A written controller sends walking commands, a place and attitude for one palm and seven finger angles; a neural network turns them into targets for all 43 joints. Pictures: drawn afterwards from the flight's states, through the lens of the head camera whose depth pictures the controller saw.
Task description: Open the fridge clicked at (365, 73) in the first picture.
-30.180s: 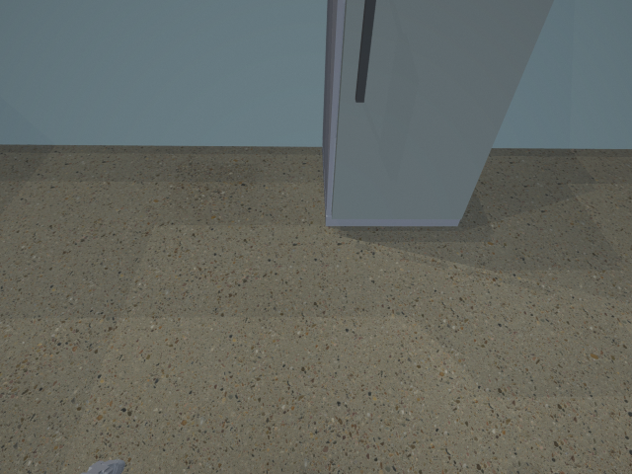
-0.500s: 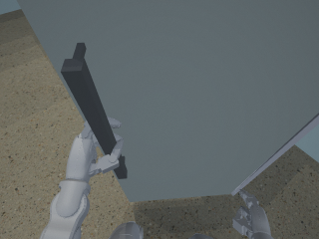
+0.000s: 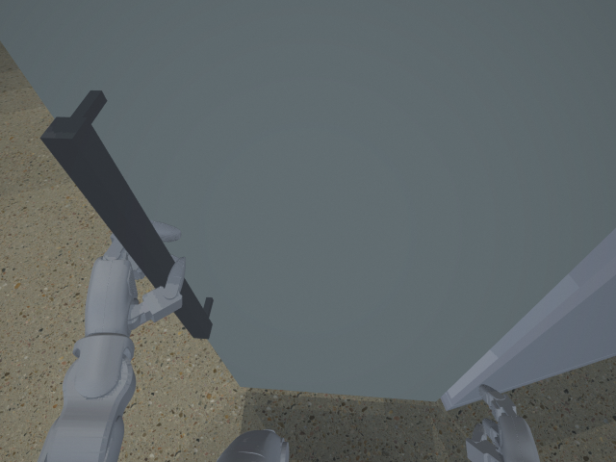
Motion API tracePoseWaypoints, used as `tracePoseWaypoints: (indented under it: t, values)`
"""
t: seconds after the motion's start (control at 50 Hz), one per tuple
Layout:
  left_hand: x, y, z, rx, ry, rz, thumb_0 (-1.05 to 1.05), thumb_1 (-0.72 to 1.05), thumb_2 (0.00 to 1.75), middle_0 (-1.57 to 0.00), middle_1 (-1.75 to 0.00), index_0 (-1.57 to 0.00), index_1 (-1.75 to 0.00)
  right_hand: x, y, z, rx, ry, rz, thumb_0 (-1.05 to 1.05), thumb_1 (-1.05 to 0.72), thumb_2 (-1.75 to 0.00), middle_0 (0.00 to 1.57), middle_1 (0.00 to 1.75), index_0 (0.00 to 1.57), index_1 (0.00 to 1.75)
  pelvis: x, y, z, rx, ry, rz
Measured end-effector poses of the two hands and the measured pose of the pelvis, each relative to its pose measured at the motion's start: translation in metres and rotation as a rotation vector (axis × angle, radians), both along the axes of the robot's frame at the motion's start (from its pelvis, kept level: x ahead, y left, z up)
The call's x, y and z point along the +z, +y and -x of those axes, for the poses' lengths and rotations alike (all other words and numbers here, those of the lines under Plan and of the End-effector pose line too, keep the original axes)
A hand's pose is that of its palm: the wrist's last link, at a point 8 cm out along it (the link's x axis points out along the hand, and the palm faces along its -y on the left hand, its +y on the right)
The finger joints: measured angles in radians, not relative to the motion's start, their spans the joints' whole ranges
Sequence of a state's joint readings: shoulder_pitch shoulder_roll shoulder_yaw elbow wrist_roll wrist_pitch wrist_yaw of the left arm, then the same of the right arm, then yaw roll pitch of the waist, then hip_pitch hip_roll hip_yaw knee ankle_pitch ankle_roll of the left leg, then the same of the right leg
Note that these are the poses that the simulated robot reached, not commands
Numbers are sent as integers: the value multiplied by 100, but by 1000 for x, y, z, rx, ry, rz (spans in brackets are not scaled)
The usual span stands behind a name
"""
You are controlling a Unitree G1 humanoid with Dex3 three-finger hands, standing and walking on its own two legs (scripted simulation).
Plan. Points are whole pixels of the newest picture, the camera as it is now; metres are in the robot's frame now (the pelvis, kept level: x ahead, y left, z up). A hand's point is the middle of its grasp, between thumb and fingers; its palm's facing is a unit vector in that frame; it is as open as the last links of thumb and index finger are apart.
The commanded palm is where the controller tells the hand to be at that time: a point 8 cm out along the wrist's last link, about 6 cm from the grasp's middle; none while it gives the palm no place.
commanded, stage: stop walking and hold the door back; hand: left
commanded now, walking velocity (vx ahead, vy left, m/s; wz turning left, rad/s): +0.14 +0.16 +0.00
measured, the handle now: (164, 250) +0.33 +0.20 +0.10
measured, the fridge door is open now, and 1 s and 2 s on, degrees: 70 67 65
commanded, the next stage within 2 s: loosen the grip on the handle in 0.94 s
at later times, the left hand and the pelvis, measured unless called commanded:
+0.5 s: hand (174, 272) +0.30 +0.18 +0.10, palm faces +0.26 -0.93 -0.24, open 6.2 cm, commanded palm +0.28 +0.24 +0.10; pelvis -0.09 -0.03 -0.01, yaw +4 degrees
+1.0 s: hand (176, 266) +0.31 +0.18 +0.10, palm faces +0.21 -0.96 -0.20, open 6.2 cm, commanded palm +0.28 +0.23 +0.10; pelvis -0.08 -0.01 +0.00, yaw +2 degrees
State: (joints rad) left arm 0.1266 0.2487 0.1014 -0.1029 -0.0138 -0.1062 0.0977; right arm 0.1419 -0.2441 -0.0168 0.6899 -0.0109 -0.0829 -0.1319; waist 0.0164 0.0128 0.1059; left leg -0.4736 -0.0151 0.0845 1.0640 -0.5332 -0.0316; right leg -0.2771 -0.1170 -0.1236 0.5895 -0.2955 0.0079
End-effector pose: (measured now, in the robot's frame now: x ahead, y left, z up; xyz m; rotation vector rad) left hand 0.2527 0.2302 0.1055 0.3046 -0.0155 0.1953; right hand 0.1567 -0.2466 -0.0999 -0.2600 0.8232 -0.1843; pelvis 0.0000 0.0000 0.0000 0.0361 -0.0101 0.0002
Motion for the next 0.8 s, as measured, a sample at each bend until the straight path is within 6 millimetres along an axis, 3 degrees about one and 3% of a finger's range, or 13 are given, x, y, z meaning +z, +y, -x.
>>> tracePoseWaypoints:
  t: [0.1, 0.18, 0.28, 0.4, 0.48, 0.58, 0.7, 0.8]
  values:
    - [0, -1, -4, 33, -33, 40, -2, 58, 82, -46, -140, -38, -140, 22, -5, -15, 79, -81, 32, 2, -90, -90, 20, 30, 20, 30, -1, -11, 23, 45, 6, 2]
    - [-1, -2, -6, 27, -68, 92, 2, 59, 81, -46, -140, -39, -140, 34, 1, -12, 110, -135, 38, 1, -90, -90, 20, 30, 20, 30, -6, -10, 45, 57, 3, 11]
    - [2, -3, -5, 34, -29, 103, 3, 62, 78, -46, -140, -38, -140, 33, 16, 20, 106, -134, -34, 1, -90, -90, 20, 30, 20, 30, 1, -10, 65, 51, -15, 33]
    - [7, -5, -5, 58, 19, 88, 3, 63, 77, -46, -140, -37, -140, -2, 22, 79, 126, 39, -99, 1, -90, -90, 21, 30, 20, 30, 1, -25, 78, 61, -16, 51]
    - [7, -5, -11, 77, 23, 62, 2, 62, 78, -45, -139, -37, -140, -27, 6, 113, 91, 134, -96, 1, -90, -90, 21, 30, 20, 30, -8, -34, 85, 62, -30, 49]
    - [9, -4, -20, 76, 48, 72, 2, 62, 78, -44, -137, -39, -140, -26, -25, 148, 10, 202, -34, 1, -90, -90, 21, 30, 20, 30, -2, -30, 90, 61, -42, 23]
    - [7, -2, -33, 35, 21, 109, 3, 63, 78, -44, -138, -39, -140, -11, -49, 164, -60, 175, 70, 1, -90, -90, 21, 30, 20, 30, -6, -14, 88, 51, -46, 25]
    - [4, -3, -32, 14, -13, 137, 4, 66, 78, -45, -139, -34, -140, -4, -37, 156, -93, 131, 53, 1, -91, -90, 20, 30, 20, 30, -5, -8, 87, 20, -37, 32]
